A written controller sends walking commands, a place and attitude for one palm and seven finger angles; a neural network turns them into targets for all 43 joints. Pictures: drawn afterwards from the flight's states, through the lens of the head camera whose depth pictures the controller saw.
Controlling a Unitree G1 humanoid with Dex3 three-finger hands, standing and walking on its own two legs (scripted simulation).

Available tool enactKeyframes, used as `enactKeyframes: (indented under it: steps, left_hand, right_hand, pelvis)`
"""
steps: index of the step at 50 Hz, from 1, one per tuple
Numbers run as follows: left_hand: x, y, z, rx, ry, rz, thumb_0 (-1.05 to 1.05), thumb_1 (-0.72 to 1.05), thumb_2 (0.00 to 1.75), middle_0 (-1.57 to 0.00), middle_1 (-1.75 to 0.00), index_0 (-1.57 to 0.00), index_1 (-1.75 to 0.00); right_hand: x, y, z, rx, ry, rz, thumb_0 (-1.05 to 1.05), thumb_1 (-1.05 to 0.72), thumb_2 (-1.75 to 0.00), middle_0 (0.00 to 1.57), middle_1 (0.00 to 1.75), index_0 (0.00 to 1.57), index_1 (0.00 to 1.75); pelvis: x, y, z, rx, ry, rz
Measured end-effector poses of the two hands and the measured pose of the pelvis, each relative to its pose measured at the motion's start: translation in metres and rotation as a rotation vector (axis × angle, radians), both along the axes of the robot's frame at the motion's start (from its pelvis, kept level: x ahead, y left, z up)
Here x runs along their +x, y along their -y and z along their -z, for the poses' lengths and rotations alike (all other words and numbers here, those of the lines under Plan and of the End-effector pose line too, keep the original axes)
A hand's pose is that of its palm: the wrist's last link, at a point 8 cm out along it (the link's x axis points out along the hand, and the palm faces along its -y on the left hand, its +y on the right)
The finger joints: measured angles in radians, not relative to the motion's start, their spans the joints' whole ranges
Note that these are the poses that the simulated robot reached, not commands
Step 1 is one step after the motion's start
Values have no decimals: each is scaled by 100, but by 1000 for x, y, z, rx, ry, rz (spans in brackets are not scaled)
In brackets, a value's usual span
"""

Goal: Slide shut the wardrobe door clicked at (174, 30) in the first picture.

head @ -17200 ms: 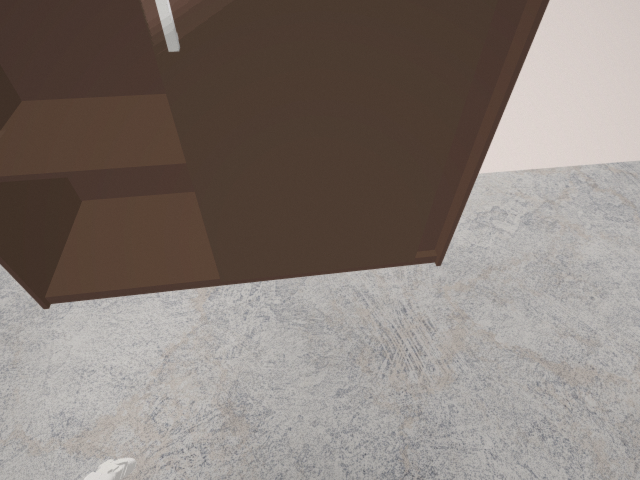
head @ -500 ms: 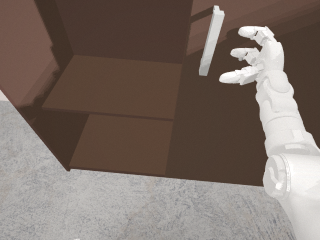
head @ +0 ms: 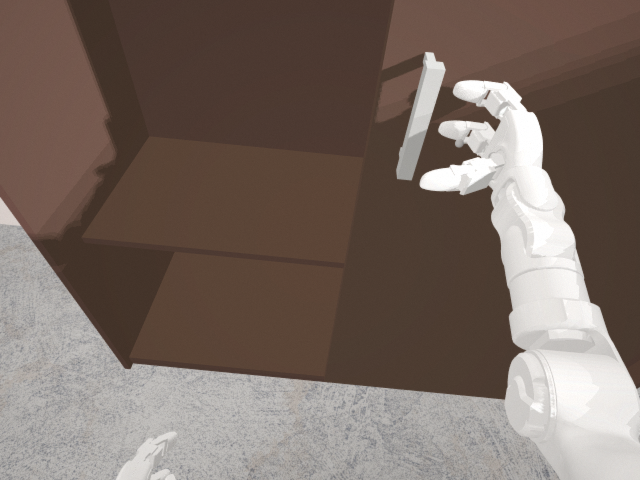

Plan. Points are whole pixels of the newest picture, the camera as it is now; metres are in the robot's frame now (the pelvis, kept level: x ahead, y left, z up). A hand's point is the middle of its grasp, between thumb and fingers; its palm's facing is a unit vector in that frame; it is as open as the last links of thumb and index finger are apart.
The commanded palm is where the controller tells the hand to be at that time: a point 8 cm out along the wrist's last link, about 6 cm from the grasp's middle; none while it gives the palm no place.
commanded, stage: feel for the door with the fingertips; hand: right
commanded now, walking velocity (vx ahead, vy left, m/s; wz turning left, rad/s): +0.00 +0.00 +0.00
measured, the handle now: (416, 118) +0.51 -0.07 +0.22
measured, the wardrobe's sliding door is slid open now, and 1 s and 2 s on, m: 0.62 0.62 0.62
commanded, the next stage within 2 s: slide the fingers in behind the handle in 0.46 s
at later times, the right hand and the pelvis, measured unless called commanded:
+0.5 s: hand (438, 139) +0.47 -0.09 +0.22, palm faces +0.01 +1.00 +0.01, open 14.0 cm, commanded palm +0.46 -0.14 +0.21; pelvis -0.01 +0.00 +0.00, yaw +0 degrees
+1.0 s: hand (440, 139) +0.47 -0.09 +0.22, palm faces -0.01 +1.00 +0.00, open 13.9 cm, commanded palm +0.45 -0.13 +0.21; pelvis -0.03 -0.01 +0.00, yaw +0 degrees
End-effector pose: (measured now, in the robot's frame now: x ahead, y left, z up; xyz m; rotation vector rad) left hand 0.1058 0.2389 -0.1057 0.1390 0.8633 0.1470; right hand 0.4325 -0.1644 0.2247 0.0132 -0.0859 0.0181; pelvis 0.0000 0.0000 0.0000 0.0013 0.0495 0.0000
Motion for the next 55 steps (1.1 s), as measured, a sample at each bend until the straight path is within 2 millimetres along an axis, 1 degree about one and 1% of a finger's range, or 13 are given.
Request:
enactKeyframes:
  steps: [6, 11, 17, 23, 30, 36, 44, 55]
  left_hand:
    - [2, -2, -2, 11, -2, 2, 1, 90, 90, -20, -30, -21, -30]
    - [-6, -4, -3, 16, -9, -14, 1, 90, 90, -20, -30, -21, -30]
    - [-26, -6, 1, 15, -48, -42, 1, 90, 90, -20, -30, -21, -30]
    - [-51, -8, 6, 25, -100, -65, 1, 90, 90, -20, -30, -21, -30]
    - [-80, -8, 11, 34, -160, -74, 1, 90, 90, -20, -30, -20, -30]
    - [-97, -6, 12, 36, -180, -78, 1, 90, 90, -20, -30, -21, -30]
    - [-102, -2, 11, 34, -160, -78, 1, 90, 90, -20, -30, -21, -30]
    - [-92, 3, 10, 30, -138, -45, 1, 90, 90, -20, -30, -21, -30]
  right_hand:
    - [-2, -13, 5, 9, -36, 3, -1, 50, -30, 30, 120, 30, 120]
    - [1, -19, 4, 16, -29, 13, -1, 50, -30, 30, 120, 30, 120]
    - [2, -23, 2, 5, -25, 10, -1, 50, -30, 30, 120, 30, 120]
    - [10, -23, 4, 7, -52, 23, -1, 50, -30, 30, 120, 30, 120]
    - [14, -19, 4, -9, -42, 25, -1, 50, -30, 35, 125, 32, 122]
    - [14, -18, 5, -9, -36, 21, -1, 50, -30, 36, 126, 33, 123]
    - [14, -18, 6, -3, -27, 12, -1, 50, -30, 35, 125, 32, 121]
    - [13, -21, 6, -21, -18, 19, -1, 50, -30, 33, 126, 31, 121]
  pelvis:
    - [-4, -2, 0, 0, 8, 5]
    - [-7, -3, -1, -1, 8, -3]
    - [-9, -2, -1, 0, 9, -8]
    - [-12, -1, -1, 0, 1, -8]
    - [-17, 2, -1, 2, -11, -2]
    - [-20, 5, 0, 2, -17, -4]
    - [-24, 9, 1, 3, -22, -9]
    - [-25, 12, 2, 3, -32, 0]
